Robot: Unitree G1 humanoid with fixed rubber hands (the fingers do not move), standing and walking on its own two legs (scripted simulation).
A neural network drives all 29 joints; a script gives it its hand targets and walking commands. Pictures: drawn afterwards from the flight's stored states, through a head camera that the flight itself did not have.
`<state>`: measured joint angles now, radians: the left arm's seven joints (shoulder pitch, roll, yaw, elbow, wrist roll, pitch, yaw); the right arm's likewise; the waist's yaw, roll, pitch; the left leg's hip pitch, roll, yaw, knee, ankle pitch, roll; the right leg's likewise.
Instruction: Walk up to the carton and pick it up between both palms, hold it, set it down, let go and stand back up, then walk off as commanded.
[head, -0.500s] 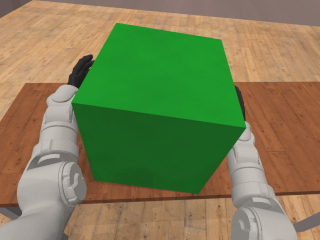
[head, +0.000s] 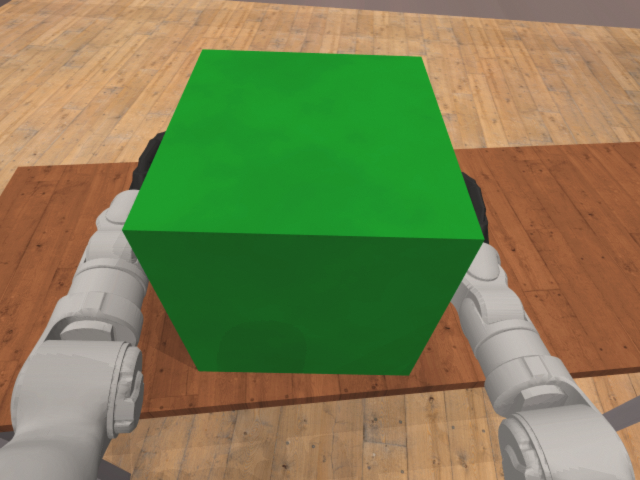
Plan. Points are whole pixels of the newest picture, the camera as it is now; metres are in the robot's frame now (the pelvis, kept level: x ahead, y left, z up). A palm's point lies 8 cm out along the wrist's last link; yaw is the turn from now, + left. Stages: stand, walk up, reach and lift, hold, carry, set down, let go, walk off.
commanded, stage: set down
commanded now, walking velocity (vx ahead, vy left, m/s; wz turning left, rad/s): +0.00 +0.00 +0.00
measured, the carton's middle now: (308, 216) +0.45 +0.00 +0.09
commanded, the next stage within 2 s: none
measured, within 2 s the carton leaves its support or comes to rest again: neither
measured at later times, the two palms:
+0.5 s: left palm (109, 230) +0.40 +0.22 +0.14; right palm (483, 265) +0.34 -0.20 +0.11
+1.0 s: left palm (72, 271) +0.35 +0.25 +0.13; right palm (507, 312) +0.28 -0.21 +0.09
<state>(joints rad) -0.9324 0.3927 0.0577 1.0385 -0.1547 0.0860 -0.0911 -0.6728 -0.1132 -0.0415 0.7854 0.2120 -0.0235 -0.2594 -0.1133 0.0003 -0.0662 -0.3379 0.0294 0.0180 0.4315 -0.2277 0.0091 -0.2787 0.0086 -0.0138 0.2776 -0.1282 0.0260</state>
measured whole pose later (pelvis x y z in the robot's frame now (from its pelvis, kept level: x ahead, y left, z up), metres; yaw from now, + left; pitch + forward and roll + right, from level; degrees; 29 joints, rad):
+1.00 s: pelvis -0.02 +0.00 +0.00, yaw -2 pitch -3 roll -1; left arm -0.48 0.50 0.11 0.55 -0.27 0.24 -0.18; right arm -0.24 -0.17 0.01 0.25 0.32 0.21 -0.28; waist -0.04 -0.01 0.03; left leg -0.11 0.02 0.05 0.39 -0.22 0.02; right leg -0.09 0.01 0.02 0.29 -0.13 0.02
